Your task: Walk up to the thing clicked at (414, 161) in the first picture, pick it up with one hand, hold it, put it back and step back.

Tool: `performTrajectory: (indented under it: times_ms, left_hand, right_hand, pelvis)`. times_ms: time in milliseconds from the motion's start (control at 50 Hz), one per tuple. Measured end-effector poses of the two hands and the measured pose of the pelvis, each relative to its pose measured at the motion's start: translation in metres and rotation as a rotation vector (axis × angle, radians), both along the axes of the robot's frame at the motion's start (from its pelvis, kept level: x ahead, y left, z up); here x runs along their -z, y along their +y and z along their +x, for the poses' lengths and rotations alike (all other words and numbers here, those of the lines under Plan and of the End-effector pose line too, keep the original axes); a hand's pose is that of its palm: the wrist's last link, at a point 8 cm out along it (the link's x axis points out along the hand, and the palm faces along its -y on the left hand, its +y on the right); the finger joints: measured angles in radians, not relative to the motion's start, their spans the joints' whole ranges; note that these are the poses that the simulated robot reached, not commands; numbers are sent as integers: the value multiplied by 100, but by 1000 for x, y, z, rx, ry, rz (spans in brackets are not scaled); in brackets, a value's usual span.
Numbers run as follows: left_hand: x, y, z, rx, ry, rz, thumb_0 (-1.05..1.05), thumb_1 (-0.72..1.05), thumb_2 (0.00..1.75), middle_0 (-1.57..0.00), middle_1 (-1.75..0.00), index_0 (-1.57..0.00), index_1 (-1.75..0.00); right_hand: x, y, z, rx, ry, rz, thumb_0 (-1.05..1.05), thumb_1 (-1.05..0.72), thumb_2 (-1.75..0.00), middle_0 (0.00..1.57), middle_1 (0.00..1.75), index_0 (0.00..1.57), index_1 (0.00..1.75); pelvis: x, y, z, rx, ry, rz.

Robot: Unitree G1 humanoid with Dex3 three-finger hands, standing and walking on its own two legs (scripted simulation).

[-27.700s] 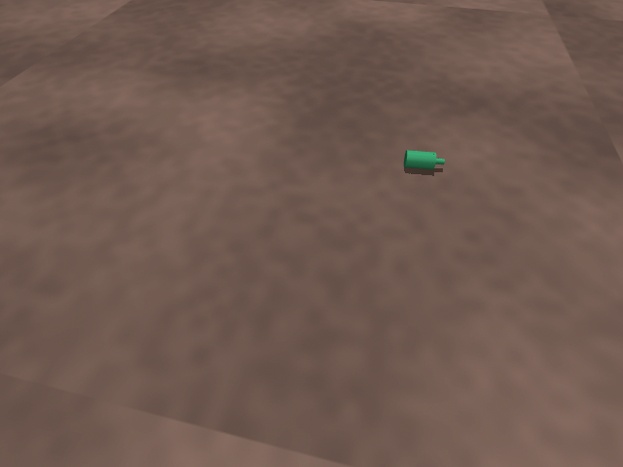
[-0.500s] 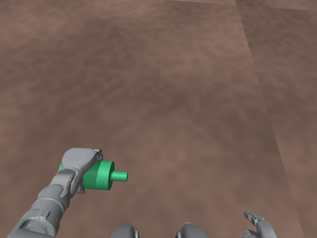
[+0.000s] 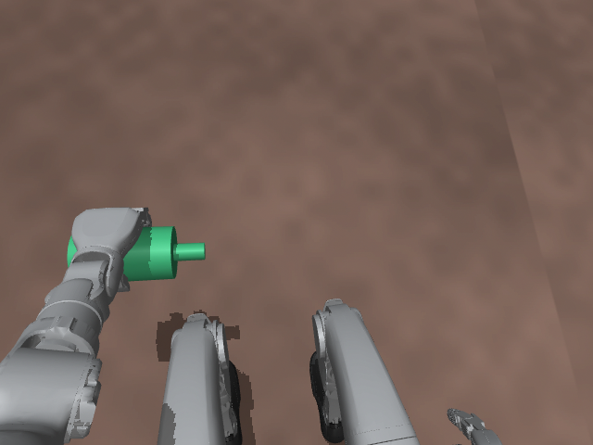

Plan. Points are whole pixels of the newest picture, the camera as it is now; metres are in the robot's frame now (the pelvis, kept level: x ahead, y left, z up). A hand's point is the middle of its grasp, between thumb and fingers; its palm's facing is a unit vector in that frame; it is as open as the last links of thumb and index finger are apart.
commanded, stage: crouch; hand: left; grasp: from above
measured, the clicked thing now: (143, 253) +0.41 +0.20 -0.18
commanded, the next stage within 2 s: lower in 0.92 s
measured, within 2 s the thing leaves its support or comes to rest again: neither
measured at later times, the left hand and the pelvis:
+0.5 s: hand (143, 256) +0.43 +0.23 -0.28, palm faces -0.46 +0.00 -0.89, open 11.2 cm; pelvis +0.00 -0.01 -0.10, yaw -3 degrees
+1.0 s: hand (152, 260) +0.44 +0.23 -0.34, palm faces -0.46 +0.01 -0.89, open 11.2 cm; pelvis -0.01 -0.01 -0.16, yaw -4 degrees
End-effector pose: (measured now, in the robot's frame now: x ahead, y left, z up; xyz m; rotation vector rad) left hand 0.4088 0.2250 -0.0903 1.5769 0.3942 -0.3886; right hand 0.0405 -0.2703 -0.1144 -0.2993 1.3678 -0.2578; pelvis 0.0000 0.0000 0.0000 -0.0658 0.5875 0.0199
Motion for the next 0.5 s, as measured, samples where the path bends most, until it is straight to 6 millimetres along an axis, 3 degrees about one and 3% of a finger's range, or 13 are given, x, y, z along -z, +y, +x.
performTrajectory:
  times_ms: [200,360,500]
  left_hand:
    - [72,1,9,28,-6,-36,0,-20,57,-68,-48,-69,-49]
    - [108,3,21,7,-23,-31,0,-20,57,-68,-47,-70,-48]
    - [133,4,27,-10,-17,-35,0,-20,57,-69,-47,-70,-48]
  right_hand:
    - [51,-2,16,-84,0,12,0,-91,-90,21,30,20,30]
    - [74,-13,29,-133,-4,10,0,-92,-90,21,30,20,30]
    - [92,-18,25,-135,16,18,0,-92,-91,20,30,20,30]
  pelvis:
    - [54,-4,-1,-2,63,-16]
    - [81,-9,1,8,78,-23]
    - [101,-11,0,24,75,-28]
